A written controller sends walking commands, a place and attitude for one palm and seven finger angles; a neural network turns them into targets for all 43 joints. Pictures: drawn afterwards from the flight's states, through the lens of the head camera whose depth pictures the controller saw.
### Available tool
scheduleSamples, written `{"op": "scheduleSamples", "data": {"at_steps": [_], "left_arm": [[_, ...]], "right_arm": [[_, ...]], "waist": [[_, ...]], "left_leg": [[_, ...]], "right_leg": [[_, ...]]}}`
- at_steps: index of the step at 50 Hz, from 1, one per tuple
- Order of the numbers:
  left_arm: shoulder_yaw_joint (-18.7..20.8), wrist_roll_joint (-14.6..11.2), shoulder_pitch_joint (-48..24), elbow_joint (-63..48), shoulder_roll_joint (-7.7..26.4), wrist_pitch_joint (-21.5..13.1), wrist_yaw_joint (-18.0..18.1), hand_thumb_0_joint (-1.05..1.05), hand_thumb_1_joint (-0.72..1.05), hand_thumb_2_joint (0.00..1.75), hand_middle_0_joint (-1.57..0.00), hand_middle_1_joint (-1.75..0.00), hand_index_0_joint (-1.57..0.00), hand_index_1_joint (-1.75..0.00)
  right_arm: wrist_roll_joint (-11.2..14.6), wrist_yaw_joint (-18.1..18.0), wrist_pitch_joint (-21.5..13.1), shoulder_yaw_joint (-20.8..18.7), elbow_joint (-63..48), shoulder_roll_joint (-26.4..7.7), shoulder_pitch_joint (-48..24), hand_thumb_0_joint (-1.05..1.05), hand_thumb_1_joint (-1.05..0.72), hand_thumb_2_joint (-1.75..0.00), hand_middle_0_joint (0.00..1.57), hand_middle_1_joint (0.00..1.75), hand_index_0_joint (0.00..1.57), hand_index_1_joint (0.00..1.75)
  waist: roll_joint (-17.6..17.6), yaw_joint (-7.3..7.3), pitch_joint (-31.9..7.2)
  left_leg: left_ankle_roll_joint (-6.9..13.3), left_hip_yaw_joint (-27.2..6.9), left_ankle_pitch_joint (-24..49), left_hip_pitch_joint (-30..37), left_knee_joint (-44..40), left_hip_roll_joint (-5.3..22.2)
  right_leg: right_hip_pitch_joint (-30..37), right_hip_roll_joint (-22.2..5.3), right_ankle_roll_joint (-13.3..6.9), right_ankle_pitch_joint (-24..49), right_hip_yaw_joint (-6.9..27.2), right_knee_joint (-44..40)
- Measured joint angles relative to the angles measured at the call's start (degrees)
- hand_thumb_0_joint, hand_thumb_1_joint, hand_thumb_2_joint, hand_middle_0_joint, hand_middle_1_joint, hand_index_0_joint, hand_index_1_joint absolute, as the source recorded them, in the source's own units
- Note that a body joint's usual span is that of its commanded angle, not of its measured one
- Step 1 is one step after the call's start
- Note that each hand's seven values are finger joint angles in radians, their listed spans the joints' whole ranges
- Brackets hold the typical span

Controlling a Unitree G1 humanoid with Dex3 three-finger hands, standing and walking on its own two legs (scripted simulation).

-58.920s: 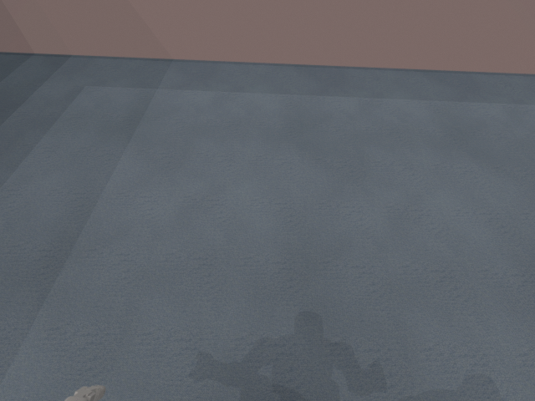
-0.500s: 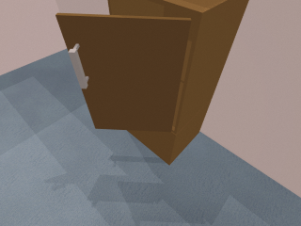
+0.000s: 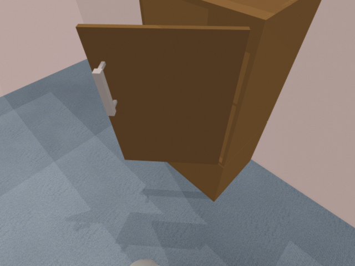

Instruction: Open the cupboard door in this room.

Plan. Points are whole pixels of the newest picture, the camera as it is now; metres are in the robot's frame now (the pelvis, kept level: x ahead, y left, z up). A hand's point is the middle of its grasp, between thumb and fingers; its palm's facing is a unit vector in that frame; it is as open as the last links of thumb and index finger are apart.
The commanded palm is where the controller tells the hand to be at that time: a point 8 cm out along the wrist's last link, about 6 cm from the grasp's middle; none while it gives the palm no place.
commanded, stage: come to a stop and stand still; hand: left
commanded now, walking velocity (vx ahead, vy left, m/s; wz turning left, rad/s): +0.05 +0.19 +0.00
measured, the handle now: (107, 89) +0.56 +0.25 +0.08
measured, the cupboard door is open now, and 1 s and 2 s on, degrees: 40 40 40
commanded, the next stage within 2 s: look again from close up in 1.00 s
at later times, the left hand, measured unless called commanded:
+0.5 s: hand out of the picture +0.08 +0.24 -0.17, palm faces +0.00 -0.97 -0.25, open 7.4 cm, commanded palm none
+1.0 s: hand out of the picture +0.07 +0.22 -0.16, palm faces -0.05 -0.97 -0.23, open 7.4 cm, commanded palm none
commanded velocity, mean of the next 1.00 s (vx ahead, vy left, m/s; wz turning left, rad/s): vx -0.03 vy -0.05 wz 0.00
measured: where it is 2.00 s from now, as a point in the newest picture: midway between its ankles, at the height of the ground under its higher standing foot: outside the picture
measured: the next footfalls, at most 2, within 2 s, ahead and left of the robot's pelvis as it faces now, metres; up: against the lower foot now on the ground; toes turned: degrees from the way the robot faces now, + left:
left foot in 0.18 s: +0.07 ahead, +0.16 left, +0.00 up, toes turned +1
right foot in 0.48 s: +0.06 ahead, -0.04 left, +0.00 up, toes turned -5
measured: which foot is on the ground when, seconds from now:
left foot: up 0.00-0.16, down 0.18-1.00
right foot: down 0.00-0.18, up 0.20-0.46, down 0.48-1.00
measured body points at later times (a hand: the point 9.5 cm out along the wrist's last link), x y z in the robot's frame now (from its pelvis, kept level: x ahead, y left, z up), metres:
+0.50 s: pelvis +0.03 +0.05 -0.01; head +0.05 +0.04 +0.44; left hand +0.08 +0.29 -0.15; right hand +0.09 -0.18 -0.16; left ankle +0.07 +0.18 -0.74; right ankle +0.02 -0.04 -0.74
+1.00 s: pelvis +0.03 +0.04 +0.01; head +0.03 +0.03 +0.45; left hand +0.08 +0.27 -0.14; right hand +0.01 -0.17 -0.16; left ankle +0.03 +0.16 -0.74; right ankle +0.02 -0.04 -0.74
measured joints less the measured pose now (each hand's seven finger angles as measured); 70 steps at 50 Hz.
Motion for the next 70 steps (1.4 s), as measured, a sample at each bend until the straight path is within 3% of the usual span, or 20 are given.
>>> {"op": "scheduleSamples", "data": {"at_steps": [3,7,9,12,15,21,23,25,27,31,35,38,47,70], "left_arm": [[0.22,0.21,0.82,0.65,0.60,0.72,-0.42,0.00,0.90,0.90,-0.21,-0.30,-0.20,-0.30],[0.83,0.24,1.48,0.98,1.92,1.75,-0.77,0.00,0.90,0.90,-0.21,-0.30,-0.20,-0.30],[0.97,-0.04,2.51,0.72,2.25,2.54,-0.68,0.00,0.90,0.90,-0.21,-0.30,-0.20,-0.30],[1.40,-0.30,1.22,1.32,4.68,3.98,0.07,0.00,0.90,0.90,-0.21,-0.30,-0.20,-0.30],[1.40,-0.50,-0.38,1.85,5.68,3.81,0.00,0.01,0.91,0.90,-0.20,-0.30,-0.20,-0.30],[0.69,-0.68,-1.82,0.65,3.91,3.84,-0.74,0.00,0.91,0.90,-0.20,-0.30,-0.20,-0.30],[0.56,-0.62,-2.00,-0.02,3.10,3.56,-0.89,0.00,0.91,0.90,-0.20,-0.30,-0.20,-0.30],[0.38,-0.38,-2.01,-0.50,2.27,2.94,-0.81,0.00,0.91,0.90,-0.20,-0.30,-0.20,-0.30],[-0.65,-0.17,-1.61,-0.96,0.88,2.78,0.01,0.00,0.91,0.90,-0.20,-0.30,-0.20,-0.30],[-1.47,-0.03,0.31,-2.16,-0.62,1.83,0.85,0.00,0.91,0.90,-0.20,-0.30,-0.20,-0.30],[-1.87,-0.49,0.11,-1.97,0.07,1.21,0.71,0.01,0.92,0.90,-0.21,-0.30,-0.20,-0.30],[-2.01,-1.01,-0.99,-1.16,0.72,1.21,0.50,0.01,0.91,0.90,-0.21,-0.30,-0.20,-0.30],[-2.75,-1.30,-1.05,1.03,1.21,0.75,0.11,0.00,0.91,0.90,-0.21,-0.30,-0.20,-0.30],[-3.26,-1.10,1.39,7.21,0.63,0.31,0.20,0.00,0.90,0.90,-0.20,-0.30,-0.20,-0.30]], "right_arm": [[0.32,0.42,-0.25,-0.36,-2.04,0.01,-2.17,0.00,-0.91,-0.90,0.20,0.30,0.19,0.30],[0.57,0.59,-1.28,-0.47,-4.21,-0.56,-4.15,0.00,-0.91,-0.90,0.20,0.30,0.19,0.30],[0.38,0.38,-2.40,-0.43,-5.45,-1.66,-3.97,0.00,-0.91,-0.90,0.20,0.30,0.19,0.30],[-0.09,-0.65,-2.75,0.03,-5.00,0.14,-4.99,0.00,-0.91,-0.90,0.20,0.30,0.19,0.30],[-0.35,-1.25,-2.85,0.76,-3.99,1.44,-5.56,0.00,-0.91,-0.90,0.20,0.30,0.19,0.30],[-0.46,-2.03,-2.33,0.41,-3.47,1.61,-6.48,-0.01,-0.92,-0.90,0.20,0.30,0.20,0.30],[-0.36,-2.00,-2.07,0.13,-3.35,1.19,-6.18,-0.01,-0.92,-0.90,0.20,0.30,0.20,0.30],[-0.01,-1.91,-1.75,-0.24,-2.96,0.67,-5.64,0.00,-0.91,-0.90,0.20,0.30,0.20,0.30],[0.50,-1.64,-0.94,-0.54,-2.96,-0.45,-4.86,0.00,-0.91,-0.90,0.20,0.30,0.20,0.30],[0.35,-0.85,-0.12,-0.90,-4.30,-1.75,-1.73,0.00,-0.91,-0.90,0.20,0.30,0.20,0.30],[0.34,-0.95,-1.12,-0.25,-4.08,-1.17,0.60,0.00,-0.91,-0.90,0.20,0.30,0.19,0.30],[0.13,-1.13,-1.96,1.01,-2.67,0.02,1.78,0.00,-0.91,-0.90,0.20,0.30,0.19,0.29],[0.13,-1.06,-2.25,2.67,0.95,1.18,2.51,0.00,-0.91,-0.90,0.20,0.30,0.19,0.30],[0.68,-2.08,-3.31,2.60,5.04,0.82,-1.75,0.00,-0.91,-0.90,0.20,0.30,0.19,0.30]], "waist": [[-1.87,0.12,-0.14],[-3.51,1.01,0.56],[-1.75,0.95,-0.08],[-4.29,0.52,0.49],[-4.50,0.37,0.70],[-1.82,-0.74,0.58],[-1.06,-0.99,0.45],[-0.29,-1.01,0.38],[1.89,-1.22,0.37],[3.87,-2.35,-1.60],[3.54,-3.33,-2.40],[1.81,-2.78,-2.36],[1.02,-2.27,-1.75],[-0.96,-0.68,-0.99]], "left_leg": [[-0.88,0.43,3.58,-0.84,-7.42,1.60],[-1.31,1.55,8.46,3.33,-21.73,1.82],[0.01,0.98,14.11,6.29,-28.18,3.11],[1.08,1.47,9.43,5.01,-24.19,1.66],[0.92,1.40,10.28,6.45,-26.93,1.23],[1.20,2.02,12.55,7.96,-30.95,1.70],[0.84,2.23,12.40,7.61,-30.33,1.91],[0.25,2.33,11.47,6.85,-28.30,2.33],[0.06,1.03,8.14,6.01,-24.36,3.36],[1.02,-0.84,3.06,5.33,-16.58,2.73],[1.47,-0.67,4.35,10.34,-25.00,1.83],[1.32,0.25,6.48,12.04,-27.77,0.97],[1.19,1.03,9.88,14.46,-33.74,0.41],[1.24,1.32,8.90,17.05,-35.36,0.32]], "right_leg": [[0.96,-1.43,1.00,1.27,1.04,-2.63],[1.04,-3.31,3.12,-0.16,2.32,-0.89],[-0.43,-2.50,3.26,-3.43,2.13,3.71],[-4.62,-1.62,1.54,-11.85,5.70,14.58],[-6.90,0.54,0.81,-10.68,5.95,18.89],[-6.13,3.48,0.83,-8.45,4.14,11.86],[-4.05,3.99,0.63,-4.13,3.73,5.87],[-2.24,4.49,-0.82,1.52,3.70,1.04],[-1.54,5.96,-2.20,1.44,3.16,0.70],[-0.71,7.24,-3.16,0.79,2.45,-0.29],[-0.71,7.40,-2.97,0.14,1.98,0.60],[0.38,6.62,-2.65,1.09,2.85,-1.01],[1.86,6.40,-2.81,3.54,3.63,-5.32],[4.44,6.47,-2.40,2.86,4.04,-7.15]]}}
